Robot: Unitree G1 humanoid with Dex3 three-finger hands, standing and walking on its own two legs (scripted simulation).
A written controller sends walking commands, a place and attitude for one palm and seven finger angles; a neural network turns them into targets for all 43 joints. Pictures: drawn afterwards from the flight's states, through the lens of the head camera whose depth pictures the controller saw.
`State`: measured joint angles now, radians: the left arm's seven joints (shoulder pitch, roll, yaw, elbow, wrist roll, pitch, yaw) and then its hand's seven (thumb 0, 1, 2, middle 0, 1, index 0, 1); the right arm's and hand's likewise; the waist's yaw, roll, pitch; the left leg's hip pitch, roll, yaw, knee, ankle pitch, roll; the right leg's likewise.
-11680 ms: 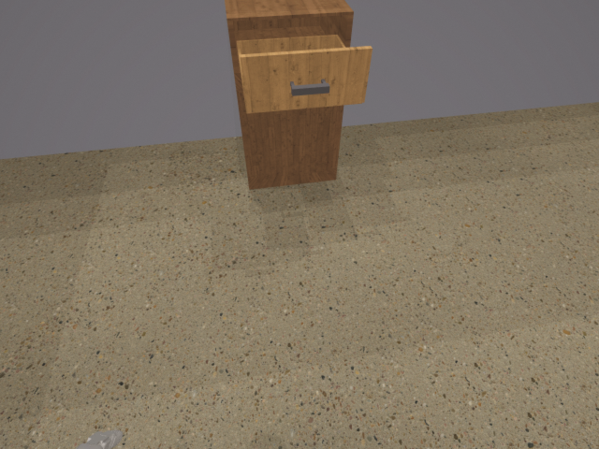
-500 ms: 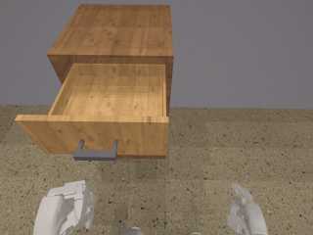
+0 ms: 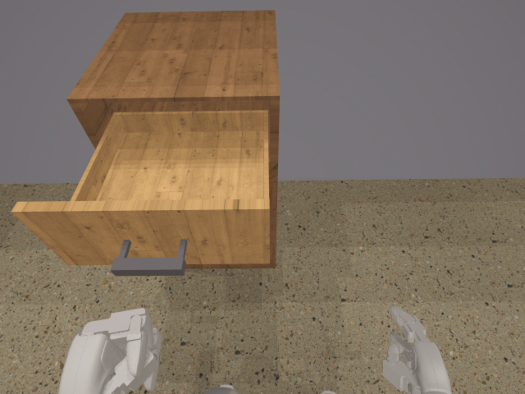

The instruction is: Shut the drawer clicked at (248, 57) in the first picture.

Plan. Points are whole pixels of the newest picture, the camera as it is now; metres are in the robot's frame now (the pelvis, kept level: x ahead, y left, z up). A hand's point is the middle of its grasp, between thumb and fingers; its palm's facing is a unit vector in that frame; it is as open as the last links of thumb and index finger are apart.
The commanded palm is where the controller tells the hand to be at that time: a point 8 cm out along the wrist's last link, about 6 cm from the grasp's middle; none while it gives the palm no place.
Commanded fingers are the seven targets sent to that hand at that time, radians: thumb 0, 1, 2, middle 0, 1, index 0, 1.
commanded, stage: bring the fist close to the handle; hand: left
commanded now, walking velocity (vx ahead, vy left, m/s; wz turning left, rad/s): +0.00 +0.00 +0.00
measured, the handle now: (152, 255) +0.33 +0.22 -0.01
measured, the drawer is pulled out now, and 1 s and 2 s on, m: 0.29 0.29 0.29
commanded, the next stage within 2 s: push the drawer shut in 1.36 s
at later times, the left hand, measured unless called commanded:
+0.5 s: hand (156, 338) +0.19 +0.16 +0.04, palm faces +0.08 -1.00 -0.04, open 3.2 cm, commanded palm +0.16 +0.21 +0.04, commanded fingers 0.00 0.90 0.90 -1.40 -1.60 -1.40 -1.60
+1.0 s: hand (169, 318) +0.24 +0.17 -0.02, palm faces +0.03 -1.00 -0.01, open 3.2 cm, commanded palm +0.21 +0.22 +0.00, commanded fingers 0.00 0.90 0.90 -1.40 -1.60 -1.40 -1.60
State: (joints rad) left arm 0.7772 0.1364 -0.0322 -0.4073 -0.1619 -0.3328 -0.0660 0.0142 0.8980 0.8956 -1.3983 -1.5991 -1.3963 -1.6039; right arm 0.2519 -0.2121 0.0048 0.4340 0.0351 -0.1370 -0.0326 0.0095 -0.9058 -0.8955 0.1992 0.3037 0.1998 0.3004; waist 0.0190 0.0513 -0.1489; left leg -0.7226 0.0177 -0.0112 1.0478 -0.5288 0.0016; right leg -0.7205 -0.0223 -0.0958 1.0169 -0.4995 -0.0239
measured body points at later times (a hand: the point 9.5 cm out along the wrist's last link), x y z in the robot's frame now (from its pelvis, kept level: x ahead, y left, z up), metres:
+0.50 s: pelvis +0.00 +0.00 -0.02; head +0.06 -0.01 +0.43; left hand +0.18 +0.21 +0.04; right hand +0.18 -0.24 -0.10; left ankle -0.01 +0.12 -0.67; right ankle +0.00 -0.11 -0.67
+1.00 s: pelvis -0.02 +0.02 -0.05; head +0.08 +0.03 +0.39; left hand +0.23 +0.22 -0.01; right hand +0.17 -0.22 -0.13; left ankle -0.01 +0.12 -0.67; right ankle +0.00 -0.11 -0.67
